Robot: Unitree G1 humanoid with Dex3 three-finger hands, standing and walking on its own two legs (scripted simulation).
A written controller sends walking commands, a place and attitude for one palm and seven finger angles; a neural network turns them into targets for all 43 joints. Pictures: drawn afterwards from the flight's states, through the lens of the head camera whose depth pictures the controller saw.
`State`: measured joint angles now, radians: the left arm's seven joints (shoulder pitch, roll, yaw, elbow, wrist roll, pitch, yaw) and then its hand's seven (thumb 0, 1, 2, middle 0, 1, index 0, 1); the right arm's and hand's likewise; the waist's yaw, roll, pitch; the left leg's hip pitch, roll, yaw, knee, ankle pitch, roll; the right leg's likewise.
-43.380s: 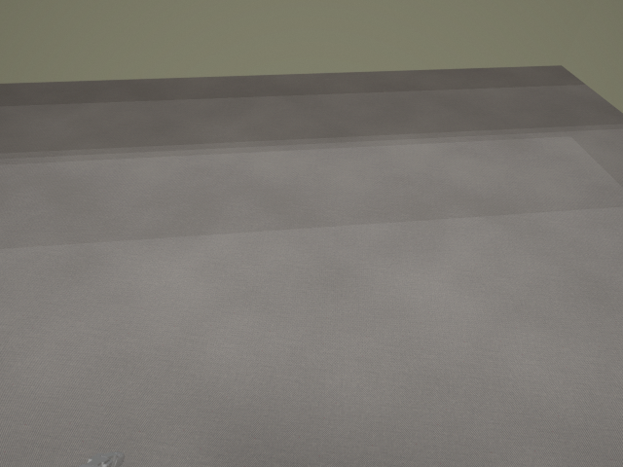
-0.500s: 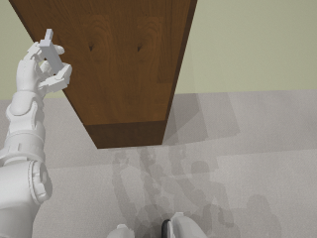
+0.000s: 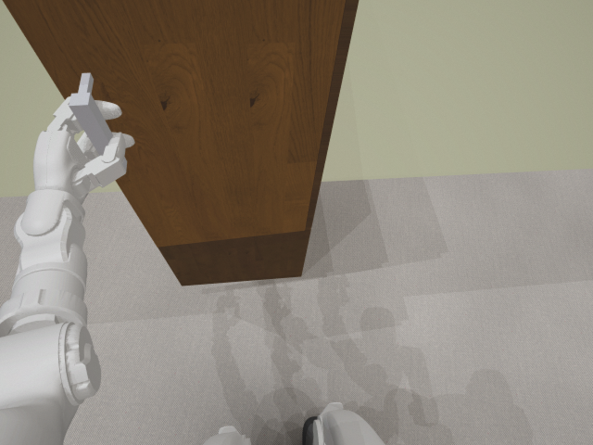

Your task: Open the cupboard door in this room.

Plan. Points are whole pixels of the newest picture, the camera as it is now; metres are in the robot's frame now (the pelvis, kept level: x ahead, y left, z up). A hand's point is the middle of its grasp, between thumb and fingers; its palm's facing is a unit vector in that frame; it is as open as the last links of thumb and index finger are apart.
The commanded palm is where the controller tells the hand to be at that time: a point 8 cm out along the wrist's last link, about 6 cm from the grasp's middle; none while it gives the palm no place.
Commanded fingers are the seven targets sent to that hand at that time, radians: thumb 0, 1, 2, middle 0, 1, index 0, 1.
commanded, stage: pull the door open along its arc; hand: left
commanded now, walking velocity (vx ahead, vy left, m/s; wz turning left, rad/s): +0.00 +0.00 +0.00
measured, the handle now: (103, 126) +0.53 +0.24 +0.08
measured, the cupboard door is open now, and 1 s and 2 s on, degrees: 3 47 46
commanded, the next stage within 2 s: open thumb and fingers to let go in 0.68 s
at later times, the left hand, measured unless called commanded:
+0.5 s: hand (182, 254) +0.33 +0.11 +0.08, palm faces +0.43 -0.90 +0.05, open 6.2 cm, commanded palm +0.27 +0.14 +0.08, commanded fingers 0.00 0.90 0.90 -0.40 -1.35 -0.40 -1.35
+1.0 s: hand (234, 284) +0.30 +0.06 +0.08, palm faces +0.45 -0.89 -0.03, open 6.8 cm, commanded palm +0.25 +0.10 +0.08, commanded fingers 0.00 0.06 0.54 -0.34 -1.26 -0.34 -1.26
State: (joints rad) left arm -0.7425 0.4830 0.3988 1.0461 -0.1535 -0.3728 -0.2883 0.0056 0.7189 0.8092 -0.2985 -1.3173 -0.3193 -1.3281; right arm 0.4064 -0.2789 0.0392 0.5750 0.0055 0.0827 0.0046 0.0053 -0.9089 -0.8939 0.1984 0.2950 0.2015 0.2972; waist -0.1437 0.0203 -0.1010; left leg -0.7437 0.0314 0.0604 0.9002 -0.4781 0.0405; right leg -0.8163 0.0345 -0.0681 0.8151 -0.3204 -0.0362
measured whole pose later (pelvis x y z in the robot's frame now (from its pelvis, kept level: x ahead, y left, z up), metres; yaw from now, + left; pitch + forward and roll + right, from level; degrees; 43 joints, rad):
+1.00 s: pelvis +0.00 -0.05 +0.01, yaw +5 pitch +7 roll +1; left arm 0.07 -0.10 -0.21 0.08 0.07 -0.10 0.56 0.00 0.54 0.74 -0.36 -1.31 -0.38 -1.32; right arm 0.17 -0.19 0.03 0.56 -0.06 0.08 -0.01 0.01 -0.91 -0.89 0.20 0.29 0.20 0.30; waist 0.01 0.03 -0.10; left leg -0.49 0.00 -0.02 0.81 -0.45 -0.02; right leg -0.57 0.01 -0.14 0.81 -0.38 -0.09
